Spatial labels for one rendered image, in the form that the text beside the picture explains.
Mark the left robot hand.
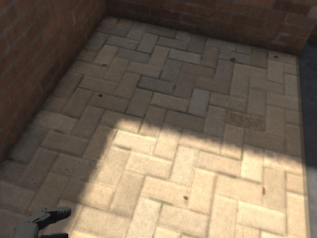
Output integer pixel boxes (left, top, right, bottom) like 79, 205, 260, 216
12, 206, 71, 238

